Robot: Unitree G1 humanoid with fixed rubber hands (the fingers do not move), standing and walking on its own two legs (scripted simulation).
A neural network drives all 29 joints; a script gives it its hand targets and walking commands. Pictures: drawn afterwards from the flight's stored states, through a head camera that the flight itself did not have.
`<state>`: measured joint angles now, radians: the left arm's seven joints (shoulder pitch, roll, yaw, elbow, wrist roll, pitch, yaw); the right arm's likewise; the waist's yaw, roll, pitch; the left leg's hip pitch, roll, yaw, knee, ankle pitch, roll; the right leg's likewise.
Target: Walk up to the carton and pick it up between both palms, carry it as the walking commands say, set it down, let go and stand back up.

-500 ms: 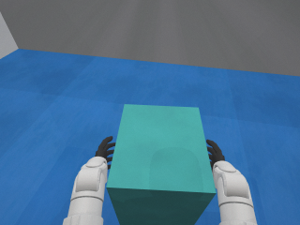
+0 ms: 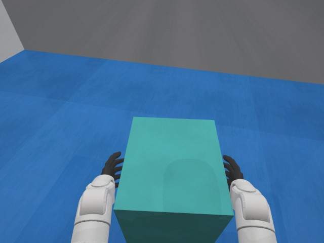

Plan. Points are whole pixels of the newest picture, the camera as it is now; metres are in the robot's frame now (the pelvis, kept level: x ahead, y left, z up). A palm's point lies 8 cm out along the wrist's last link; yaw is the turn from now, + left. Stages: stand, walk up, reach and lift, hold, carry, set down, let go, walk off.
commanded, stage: reach and lift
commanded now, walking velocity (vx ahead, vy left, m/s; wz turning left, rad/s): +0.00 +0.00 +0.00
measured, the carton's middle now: (170, 187) +0.31 +0.00 -0.03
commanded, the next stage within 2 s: hold in 0.34 s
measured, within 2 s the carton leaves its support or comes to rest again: neither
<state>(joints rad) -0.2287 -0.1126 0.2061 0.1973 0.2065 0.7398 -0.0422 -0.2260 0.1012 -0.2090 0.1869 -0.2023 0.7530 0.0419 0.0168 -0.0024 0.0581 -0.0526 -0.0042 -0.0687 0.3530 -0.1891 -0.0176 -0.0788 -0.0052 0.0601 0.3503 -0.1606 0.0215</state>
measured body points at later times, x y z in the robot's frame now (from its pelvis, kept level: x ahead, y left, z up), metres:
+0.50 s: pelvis +0.00 +0.00 +0.00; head -0.02 +0.00 +0.45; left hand +0.28 +0.16 +0.02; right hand +0.28 -0.16 +0.02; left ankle +0.01 +0.13 -0.75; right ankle +0.03 -0.14 -0.75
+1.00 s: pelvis +0.00 +0.00 +0.00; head -0.03 +0.00 +0.45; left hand +0.28 +0.16 +0.02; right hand +0.28 -0.16 +0.03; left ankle +0.01 +0.13 -0.75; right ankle +0.03 -0.14 -0.75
